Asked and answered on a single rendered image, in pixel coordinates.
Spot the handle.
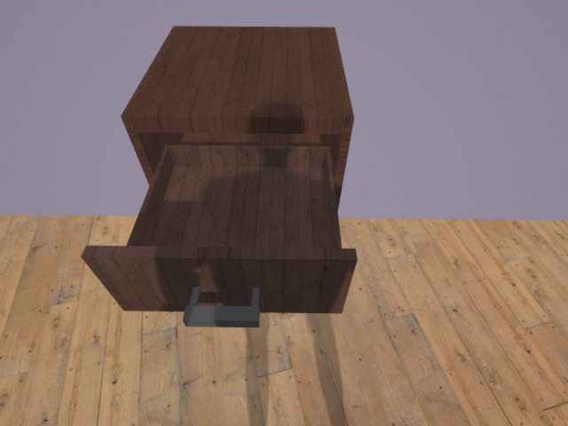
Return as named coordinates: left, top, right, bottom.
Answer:
left=183, top=287, right=260, bottom=327

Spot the drawer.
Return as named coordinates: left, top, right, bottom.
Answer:
left=81, top=145, right=358, bottom=313

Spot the cabinet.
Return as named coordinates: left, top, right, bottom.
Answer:
left=121, top=26, right=354, bottom=211

